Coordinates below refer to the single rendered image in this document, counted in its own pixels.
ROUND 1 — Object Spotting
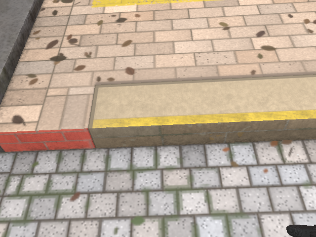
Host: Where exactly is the robot right hand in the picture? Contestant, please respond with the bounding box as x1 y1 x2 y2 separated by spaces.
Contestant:
286 224 316 237

